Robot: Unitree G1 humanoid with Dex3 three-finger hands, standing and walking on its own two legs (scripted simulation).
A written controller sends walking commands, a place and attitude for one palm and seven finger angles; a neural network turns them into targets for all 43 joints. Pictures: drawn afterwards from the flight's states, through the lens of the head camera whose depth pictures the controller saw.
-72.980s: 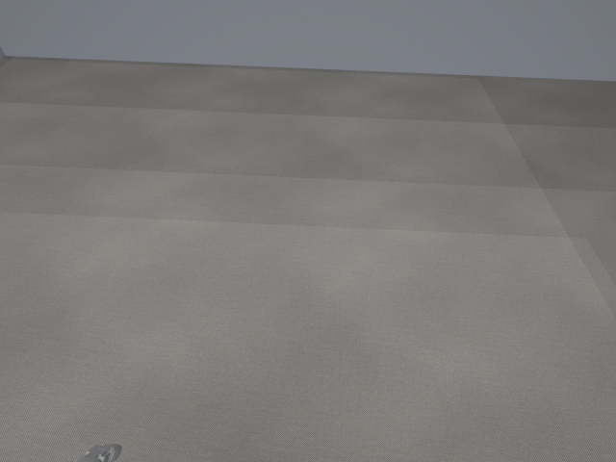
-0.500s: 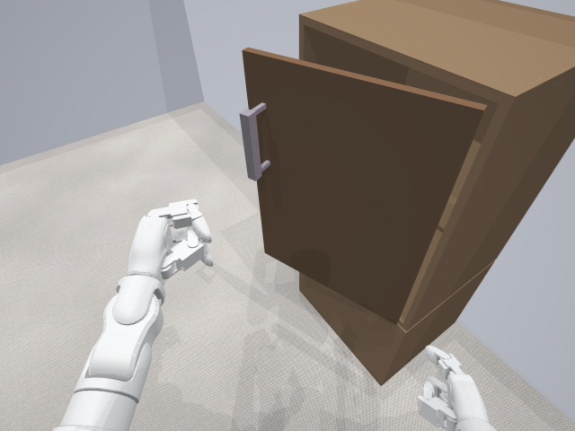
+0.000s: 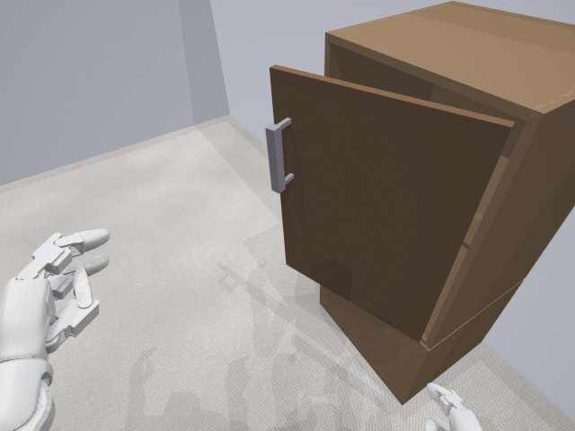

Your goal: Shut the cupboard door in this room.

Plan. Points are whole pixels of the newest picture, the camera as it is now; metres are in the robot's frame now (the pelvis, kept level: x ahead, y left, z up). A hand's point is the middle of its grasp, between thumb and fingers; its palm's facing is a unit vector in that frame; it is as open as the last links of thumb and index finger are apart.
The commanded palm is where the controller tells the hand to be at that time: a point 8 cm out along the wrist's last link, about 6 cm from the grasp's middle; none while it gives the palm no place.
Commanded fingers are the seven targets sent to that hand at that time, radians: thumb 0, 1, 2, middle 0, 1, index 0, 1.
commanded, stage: draw the hand back to the body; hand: left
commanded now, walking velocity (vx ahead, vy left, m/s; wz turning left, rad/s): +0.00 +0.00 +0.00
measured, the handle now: (282, 156) +0.63 +0.09 +0.07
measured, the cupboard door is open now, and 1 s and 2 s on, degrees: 20 20 20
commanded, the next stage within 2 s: step back with the hand held close in 0.44 s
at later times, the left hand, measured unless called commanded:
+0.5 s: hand (65, 325) +0.17 +0.25 +0.16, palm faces +0.45 -0.81 -0.38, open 7.4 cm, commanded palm +0.13 +0.29 +0.17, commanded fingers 0.00 0.90 0.90 -0.20 -0.30 -0.20 -0.30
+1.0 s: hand (53, 324) +0.17 +0.27 +0.16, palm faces +0.37 -0.78 -0.50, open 7.4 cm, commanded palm +0.11 +0.31 +0.17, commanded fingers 0.00 0.90 0.90 -0.20 -0.30 -0.20 -0.30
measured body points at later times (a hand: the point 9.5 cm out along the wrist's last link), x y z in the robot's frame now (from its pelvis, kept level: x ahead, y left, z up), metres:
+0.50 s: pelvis -0.01 -0.01 +0.00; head -0.05 -0.03 +0.45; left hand +0.14 +0.29 +0.18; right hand +0.17 -0.22 -0.08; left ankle -0.02 +0.07 -0.74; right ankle -0.01 -0.11 -0.74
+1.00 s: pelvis -0.04 +0.01 -0.01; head -0.04 +0.00 +0.44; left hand +0.15 +0.31 +0.19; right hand +0.13 -0.25 -0.09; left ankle -0.02 +0.07 -0.74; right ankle -0.01 -0.11 -0.74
